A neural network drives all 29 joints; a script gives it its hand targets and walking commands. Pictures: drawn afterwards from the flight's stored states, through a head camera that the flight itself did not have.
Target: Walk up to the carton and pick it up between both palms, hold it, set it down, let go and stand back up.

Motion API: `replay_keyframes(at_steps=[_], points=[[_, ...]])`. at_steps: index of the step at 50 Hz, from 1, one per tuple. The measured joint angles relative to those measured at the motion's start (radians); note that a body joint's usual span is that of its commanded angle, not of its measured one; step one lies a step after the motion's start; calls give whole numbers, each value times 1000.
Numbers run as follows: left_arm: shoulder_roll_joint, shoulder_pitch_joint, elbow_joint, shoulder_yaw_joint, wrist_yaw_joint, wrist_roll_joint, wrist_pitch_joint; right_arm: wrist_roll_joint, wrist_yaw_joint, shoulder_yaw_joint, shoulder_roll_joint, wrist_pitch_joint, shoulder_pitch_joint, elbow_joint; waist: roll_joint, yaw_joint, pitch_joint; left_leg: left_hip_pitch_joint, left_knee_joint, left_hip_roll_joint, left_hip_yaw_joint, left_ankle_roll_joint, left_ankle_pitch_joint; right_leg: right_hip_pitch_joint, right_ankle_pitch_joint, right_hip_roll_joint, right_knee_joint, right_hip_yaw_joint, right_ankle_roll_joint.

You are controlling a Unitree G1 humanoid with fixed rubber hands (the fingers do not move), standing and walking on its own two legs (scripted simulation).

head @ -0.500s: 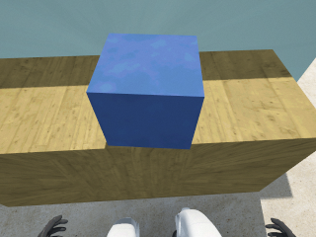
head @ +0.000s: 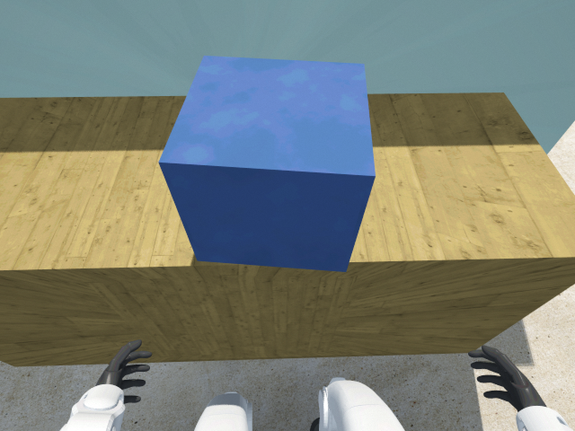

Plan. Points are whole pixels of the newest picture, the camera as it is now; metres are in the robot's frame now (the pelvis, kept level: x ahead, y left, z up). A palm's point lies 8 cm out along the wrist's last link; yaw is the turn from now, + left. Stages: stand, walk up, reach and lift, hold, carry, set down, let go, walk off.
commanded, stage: reach and lift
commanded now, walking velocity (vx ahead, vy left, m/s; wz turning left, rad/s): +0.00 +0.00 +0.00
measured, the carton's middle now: (276, 166) +0.50 +0.03 +0.04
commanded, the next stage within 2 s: none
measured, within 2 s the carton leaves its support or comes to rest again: neither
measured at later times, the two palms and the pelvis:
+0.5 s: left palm (100, 388) +0.18 +0.26 -0.03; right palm (524, 412) +0.13 -0.26 -0.01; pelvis -0.02 -0.01 +0.03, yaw +0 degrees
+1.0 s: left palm (76, 358) +0.20 +0.27 +0.03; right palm (487, 354) +0.19 -0.23 +0.02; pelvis -0.01 +0.01 +0.03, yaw +1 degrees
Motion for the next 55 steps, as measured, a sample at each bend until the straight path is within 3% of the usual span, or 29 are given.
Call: replay_keyframes(at_steps=[11, 25, 39, 49, 55], points=[[-1, 14, -45, 6, 4, 0, -83, 36, -13, 0, 67, -6, 167, -133, -45, 0, 0, 35, -117, -11, 2, -12, 71, 20, 44, -8, -77, 2, 0], [11, 50, -54, 36, 5, -11, -235, 63, -62, 2, 157, -4, 233, -479, -47, 0, -7, 87, -258, -45, 29, -12, 167, 43, 105, -36, -159, 31, 0], [17, 51, -68, 35, -3, -79, -390, 104, -69, 3, 157, 35, 229, -558, -53, 0, -16, 99, -288, -58, 32, -6, 190, 69, 112, -45, -208, 40, 0], [-28, 51, -68, 36, -3, -83, -534, 138, -60, 3, 157, 35, 114, -512, 31, 0, -56, 102, -279, -47, 8, 1, 174, 110, 124, -13, -232, 43, 14], [-21, 51, -68, 36, -39, -191, -585, 138, -69, 5, 158, 34, 109, -543, 41, 0, -57, 106, -291, -47, -1, 1, 174, 111, 112, -13, -232, 34, 14]])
